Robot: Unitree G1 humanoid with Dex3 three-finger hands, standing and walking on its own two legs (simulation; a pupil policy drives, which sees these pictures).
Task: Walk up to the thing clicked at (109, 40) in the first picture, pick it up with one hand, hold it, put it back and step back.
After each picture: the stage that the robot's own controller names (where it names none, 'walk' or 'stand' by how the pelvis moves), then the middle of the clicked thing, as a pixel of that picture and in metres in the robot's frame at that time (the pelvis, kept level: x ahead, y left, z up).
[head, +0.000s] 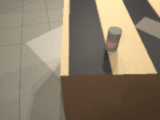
stand; (113, 39) +0.64 -0.15 -0.02
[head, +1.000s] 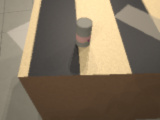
rise first; (83, 33) +0.57 +0.00 +0.01
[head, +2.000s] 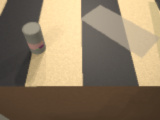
rise first; (35, 39) +0.51 +0.21 +0.02
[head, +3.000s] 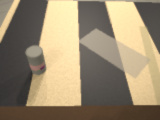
stand; (36, 60) +0.47 +0.20 -0.02
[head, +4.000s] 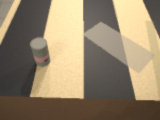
stand; (41, 52) +0.50 +0.19 -0.02
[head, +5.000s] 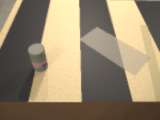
stand; (38, 58) +0.49 +0.20 -0.03
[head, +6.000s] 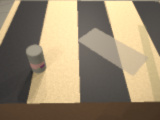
stand; (36, 59) +0.49 +0.21 -0.03
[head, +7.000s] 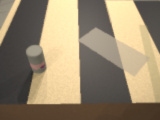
rise first; (37, 59) +0.48 +0.20 -0.03
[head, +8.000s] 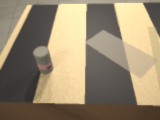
rise first; (44, 60) +0.49 +0.21 -0.02
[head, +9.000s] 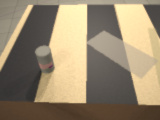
go down; (45, 60) +0.49 +0.21 -0.02
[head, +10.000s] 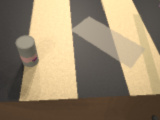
go down; (28, 52) +0.49 +0.19 -0.01
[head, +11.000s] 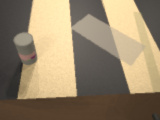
go down; (26, 49) +0.49 +0.19 +0.00
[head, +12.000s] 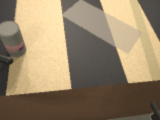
close in; (13, 40) +0.49 +0.21 +0.04
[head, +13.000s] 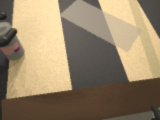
close; (8, 42) +0.48 +0.21 +0.04
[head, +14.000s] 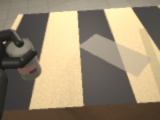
lift; (26, 60) +0.34 +0.18 +0.18
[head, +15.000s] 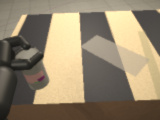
hold; (33, 69) +0.33 +0.16 +0.14
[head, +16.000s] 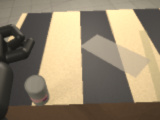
hold; (38, 91) +0.32 +0.17 +0.03
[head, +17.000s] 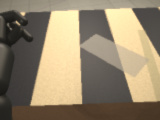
crouch; out of the picture +0.07 +0.71 -0.71
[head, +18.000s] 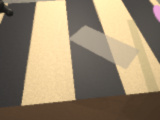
lower; out of the picture +0.00 +0.70 -0.74
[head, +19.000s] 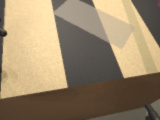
lower; out of the picture -0.06 +0.67 -0.68
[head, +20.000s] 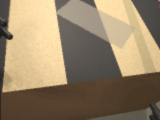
lower; out of the picture -0.08 +0.67 -0.68
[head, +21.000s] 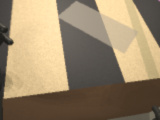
lower; out of the picture -0.14 +0.65 -0.69
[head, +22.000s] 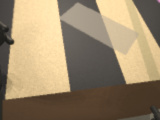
lower; out of the picture -0.19 +0.63 -0.69
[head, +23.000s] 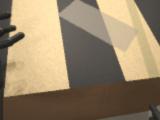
open; out of the picture -0.22 +0.61 -0.69
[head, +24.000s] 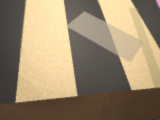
sink last; out of the picture -0.27 +0.58 -0.70
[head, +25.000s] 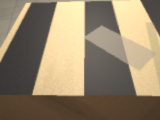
stand; out of the picture -0.25 +0.62 -0.72
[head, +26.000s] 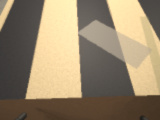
stand; out of the picture -0.32 +0.58 -0.72
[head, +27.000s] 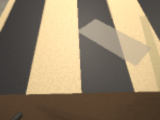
stand; out of the picture -0.33 +0.57 -0.71
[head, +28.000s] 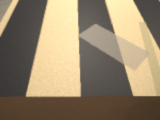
stand; out of the picture -0.36 +0.57 -0.71
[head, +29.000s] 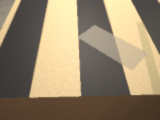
walk; out of the picture -0.38 +0.55 -0.75
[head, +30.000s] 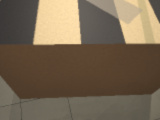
walk; out of the picture -0.24 +0.51 -0.73
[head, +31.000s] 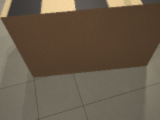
walk; out of the picture +0.03 +0.51 -0.73
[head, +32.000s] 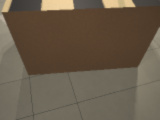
stand; out of the picture +0.08 +0.49 -0.73
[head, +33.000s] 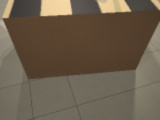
stand; out of the picture +0.05 +0.48 -0.75
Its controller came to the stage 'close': yes
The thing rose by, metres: 0.22
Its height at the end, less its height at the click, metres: -0.72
